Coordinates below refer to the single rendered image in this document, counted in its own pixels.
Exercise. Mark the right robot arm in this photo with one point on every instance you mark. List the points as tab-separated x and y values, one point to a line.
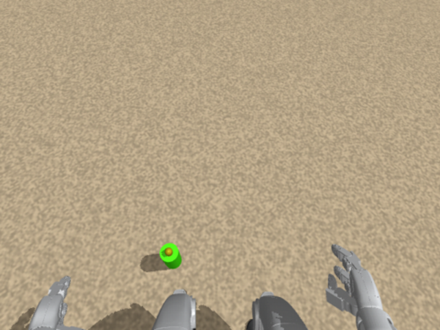
371	318

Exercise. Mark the left robot hand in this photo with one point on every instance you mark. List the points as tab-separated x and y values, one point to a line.
51	310

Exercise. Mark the right robot hand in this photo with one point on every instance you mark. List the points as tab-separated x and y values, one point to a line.
359	284

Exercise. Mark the bottle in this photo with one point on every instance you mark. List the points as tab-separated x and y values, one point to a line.
170	255

